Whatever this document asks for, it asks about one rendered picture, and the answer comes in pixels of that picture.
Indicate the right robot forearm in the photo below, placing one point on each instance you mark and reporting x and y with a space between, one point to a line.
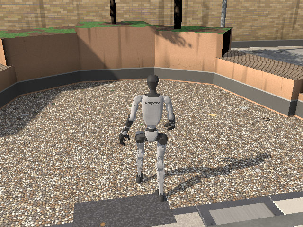
172 122

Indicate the robot right hand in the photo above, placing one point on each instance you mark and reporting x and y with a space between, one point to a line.
170 128

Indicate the robot left thigh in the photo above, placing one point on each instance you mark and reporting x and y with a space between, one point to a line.
140 139

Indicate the robot left upper arm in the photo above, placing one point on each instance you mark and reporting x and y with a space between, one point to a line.
134 108

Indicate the robot left hand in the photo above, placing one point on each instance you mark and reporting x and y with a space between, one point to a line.
121 138

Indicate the left robot forearm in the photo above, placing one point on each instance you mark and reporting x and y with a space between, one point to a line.
127 126

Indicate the robot right upper arm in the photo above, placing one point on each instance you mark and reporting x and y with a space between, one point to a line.
169 108

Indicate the humanoid robot torso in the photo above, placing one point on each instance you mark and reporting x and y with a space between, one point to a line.
152 113

